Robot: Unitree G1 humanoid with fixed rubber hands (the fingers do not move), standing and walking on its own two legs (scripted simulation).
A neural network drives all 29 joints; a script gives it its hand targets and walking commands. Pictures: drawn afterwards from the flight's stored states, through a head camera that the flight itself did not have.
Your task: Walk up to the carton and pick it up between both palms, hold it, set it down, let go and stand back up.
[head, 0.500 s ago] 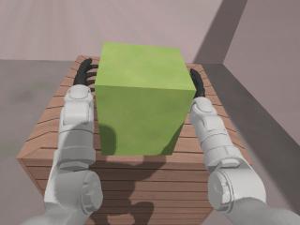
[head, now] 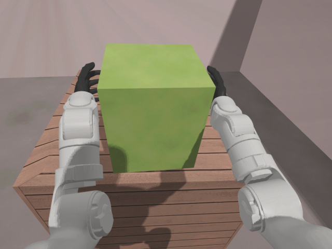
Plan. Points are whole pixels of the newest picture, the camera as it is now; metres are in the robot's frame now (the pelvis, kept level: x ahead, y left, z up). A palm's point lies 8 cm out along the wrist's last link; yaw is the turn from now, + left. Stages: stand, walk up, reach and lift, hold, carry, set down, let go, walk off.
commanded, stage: reach and lift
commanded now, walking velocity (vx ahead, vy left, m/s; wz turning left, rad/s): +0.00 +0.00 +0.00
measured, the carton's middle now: (152, 108) +0.41 +0.01 +0.18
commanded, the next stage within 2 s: hold in 0.74 s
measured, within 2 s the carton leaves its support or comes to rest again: neither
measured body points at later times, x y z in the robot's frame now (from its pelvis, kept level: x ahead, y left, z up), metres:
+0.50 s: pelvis +0.00 +0.00 +0.00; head -0.07 +0.02 +0.44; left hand +0.40 +0.16 +0.26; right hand +0.39 -0.15 +0.26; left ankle +0.04 +0.11 -0.75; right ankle +0.02 -0.11 -0.75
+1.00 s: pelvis +0.01 +0.00 +0.00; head -0.07 +0.01 +0.44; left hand +0.39 +0.16 +0.28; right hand +0.39 -0.14 +0.28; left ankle +0.04 +0.11 -0.75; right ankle +0.02 -0.11 -0.75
